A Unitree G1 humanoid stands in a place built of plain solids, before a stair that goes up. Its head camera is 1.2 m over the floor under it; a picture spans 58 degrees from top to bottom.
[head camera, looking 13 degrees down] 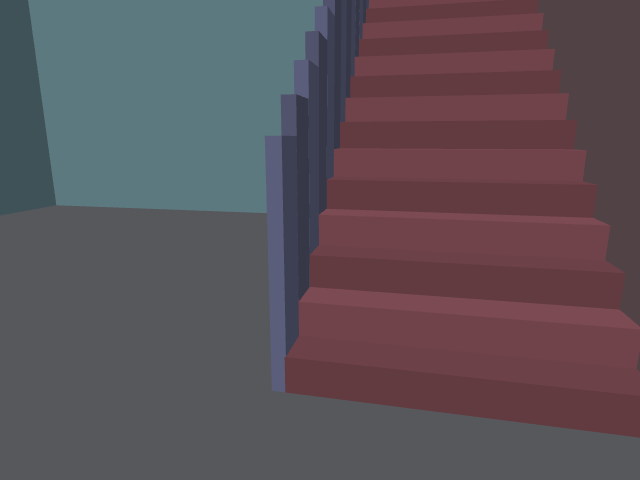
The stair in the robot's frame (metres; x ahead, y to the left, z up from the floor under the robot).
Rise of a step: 0.19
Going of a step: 0.24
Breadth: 1.58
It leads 12 degrees to the right of straight ahead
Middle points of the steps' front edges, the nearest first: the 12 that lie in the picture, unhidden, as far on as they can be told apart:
1.72 -0.61 0.19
1.95 -0.66 0.38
2.19 -0.71 0.57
2.42 -0.77 0.76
2.66 -0.82 0.95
2.89 -0.87 1.14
3.12 -0.92 1.33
3.36 -0.97 1.52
3.59 -1.02 1.71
3.83 -1.07 1.90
4.06 -1.13 2.09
4.30 -1.18 2.28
